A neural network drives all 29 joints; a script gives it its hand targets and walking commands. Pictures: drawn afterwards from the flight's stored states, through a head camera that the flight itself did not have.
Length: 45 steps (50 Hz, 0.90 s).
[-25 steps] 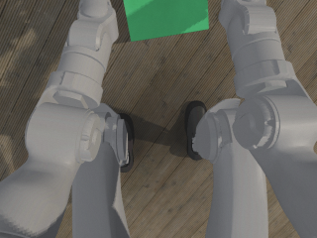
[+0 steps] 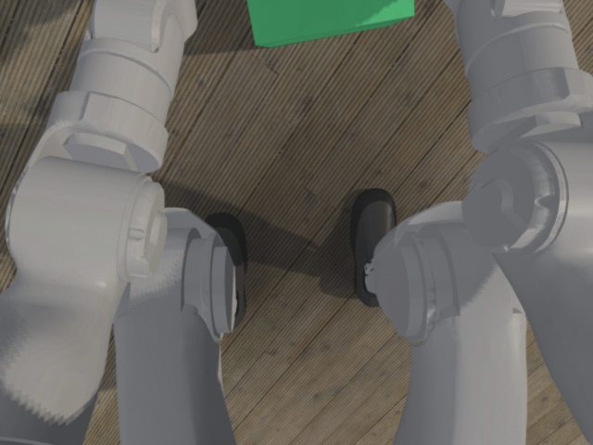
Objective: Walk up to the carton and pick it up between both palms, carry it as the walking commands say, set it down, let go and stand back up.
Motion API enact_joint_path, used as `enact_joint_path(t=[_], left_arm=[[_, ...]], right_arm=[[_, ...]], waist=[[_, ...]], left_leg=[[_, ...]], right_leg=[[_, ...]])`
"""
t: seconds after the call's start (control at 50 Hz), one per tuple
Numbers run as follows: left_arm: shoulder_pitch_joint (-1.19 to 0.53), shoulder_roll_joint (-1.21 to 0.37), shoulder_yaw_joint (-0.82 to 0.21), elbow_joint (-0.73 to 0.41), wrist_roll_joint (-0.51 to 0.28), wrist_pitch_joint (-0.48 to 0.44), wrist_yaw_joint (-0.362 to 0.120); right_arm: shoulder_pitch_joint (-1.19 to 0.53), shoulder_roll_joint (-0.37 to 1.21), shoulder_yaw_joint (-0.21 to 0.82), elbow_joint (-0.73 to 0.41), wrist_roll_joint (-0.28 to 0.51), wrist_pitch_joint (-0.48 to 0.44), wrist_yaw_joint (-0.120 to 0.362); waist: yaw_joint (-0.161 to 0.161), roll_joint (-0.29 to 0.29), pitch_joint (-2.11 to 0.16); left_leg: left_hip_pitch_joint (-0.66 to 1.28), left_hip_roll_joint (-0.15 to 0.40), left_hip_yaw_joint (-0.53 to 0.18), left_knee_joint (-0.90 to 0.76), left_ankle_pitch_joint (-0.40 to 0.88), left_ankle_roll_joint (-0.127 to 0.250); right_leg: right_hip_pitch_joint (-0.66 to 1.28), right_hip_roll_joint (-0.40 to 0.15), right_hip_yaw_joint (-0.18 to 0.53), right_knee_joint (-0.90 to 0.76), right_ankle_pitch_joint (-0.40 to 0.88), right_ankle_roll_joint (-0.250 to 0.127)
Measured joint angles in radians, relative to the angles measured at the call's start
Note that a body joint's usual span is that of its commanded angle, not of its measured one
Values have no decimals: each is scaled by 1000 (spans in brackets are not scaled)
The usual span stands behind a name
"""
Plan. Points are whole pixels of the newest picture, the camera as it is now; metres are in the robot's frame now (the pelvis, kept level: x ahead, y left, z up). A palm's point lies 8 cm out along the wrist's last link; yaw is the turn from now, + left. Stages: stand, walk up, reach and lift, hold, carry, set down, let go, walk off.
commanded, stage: set down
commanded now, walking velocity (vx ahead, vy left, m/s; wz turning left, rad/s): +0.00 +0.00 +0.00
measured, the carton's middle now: out of the picture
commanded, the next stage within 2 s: none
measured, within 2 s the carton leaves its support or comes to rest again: rests again in 0.52 s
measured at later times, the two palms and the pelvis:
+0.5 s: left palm out of the picture +0.54 +0.12 -0.22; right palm out of the picture +0.56 -0.14 -0.20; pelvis +0.00 +0.00 -0.01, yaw +0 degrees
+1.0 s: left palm out of the picture +0.55 +0.12 -0.22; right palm out of the picture +0.56 -0.15 -0.20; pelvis +0.00 +0.00 -0.01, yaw +0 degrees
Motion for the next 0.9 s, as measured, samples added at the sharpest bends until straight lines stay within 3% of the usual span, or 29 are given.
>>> enact_joint_path(t=[0.9], left_arm=[[0,0,14,18,66,-23,-80]], right_arm=[[21,-31,-32,37,0,-42,81]], waist=[[-3,0,-2]], left_leg=[[-15,-16,-5,38,-15,0]], right_leg=[[0,0,1,33,-28,0]])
